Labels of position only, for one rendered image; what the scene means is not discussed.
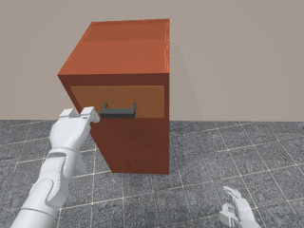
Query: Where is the robot left hand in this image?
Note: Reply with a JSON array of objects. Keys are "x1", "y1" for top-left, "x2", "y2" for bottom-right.
[{"x1": 49, "y1": 106, "x2": 100, "y2": 175}]

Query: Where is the cabinet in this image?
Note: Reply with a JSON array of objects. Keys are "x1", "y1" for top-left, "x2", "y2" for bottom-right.
[{"x1": 57, "y1": 18, "x2": 170, "y2": 175}]

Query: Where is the robot right hand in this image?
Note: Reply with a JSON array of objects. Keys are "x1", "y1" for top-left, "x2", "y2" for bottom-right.
[{"x1": 219, "y1": 186, "x2": 256, "y2": 228}]

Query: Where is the drawer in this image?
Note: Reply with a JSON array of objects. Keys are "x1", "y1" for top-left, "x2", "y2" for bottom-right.
[{"x1": 70, "y1": 85, "x2": 164, "y2": 118}]

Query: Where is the left robot forearm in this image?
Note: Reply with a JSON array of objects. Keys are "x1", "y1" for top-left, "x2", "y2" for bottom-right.
[{"x1": 10, "y1": 147, "x2": 78, "y2": 228}]

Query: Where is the handle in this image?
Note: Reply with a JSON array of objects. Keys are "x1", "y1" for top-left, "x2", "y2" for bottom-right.
[{"x1": 99, "y1": 103, "x2": 136, "y2": 119}]

